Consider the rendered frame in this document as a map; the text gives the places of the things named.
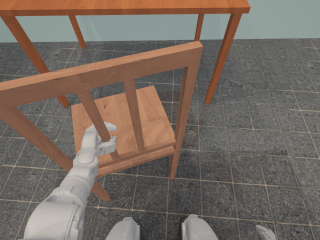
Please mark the robot left thigh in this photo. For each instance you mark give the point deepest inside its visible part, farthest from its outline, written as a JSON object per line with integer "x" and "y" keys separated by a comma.
{"x": 124, "y": 230}

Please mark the robot left upper arm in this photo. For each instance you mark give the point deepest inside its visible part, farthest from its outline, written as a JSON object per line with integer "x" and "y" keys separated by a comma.
{"x": 56, "y": 221}

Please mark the robot right thigh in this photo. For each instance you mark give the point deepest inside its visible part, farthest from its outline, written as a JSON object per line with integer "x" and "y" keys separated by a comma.
{"x": 197, "y": 229}

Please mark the chair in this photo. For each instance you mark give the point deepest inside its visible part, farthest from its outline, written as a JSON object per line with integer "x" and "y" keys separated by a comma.
{"x": 144, "y": 132}

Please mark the robot thigh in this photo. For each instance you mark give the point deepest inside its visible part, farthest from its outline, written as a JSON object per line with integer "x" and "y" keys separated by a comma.
{"x": 124, "y": 230}
{"x": 197, "y": 229}

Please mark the right robot hand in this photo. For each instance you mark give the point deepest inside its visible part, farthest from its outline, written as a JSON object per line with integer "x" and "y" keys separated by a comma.
{"x": 265, "y": 233}

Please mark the left robot forearm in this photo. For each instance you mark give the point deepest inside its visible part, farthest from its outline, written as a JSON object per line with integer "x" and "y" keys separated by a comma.
{"x": 78, "y": 183}

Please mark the table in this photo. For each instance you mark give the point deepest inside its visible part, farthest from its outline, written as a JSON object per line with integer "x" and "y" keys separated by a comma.
{"x": 71, "y": 8}

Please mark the left robot hand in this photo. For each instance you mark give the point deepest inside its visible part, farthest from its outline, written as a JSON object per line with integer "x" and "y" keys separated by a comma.
{"x": 91, "y": 139}

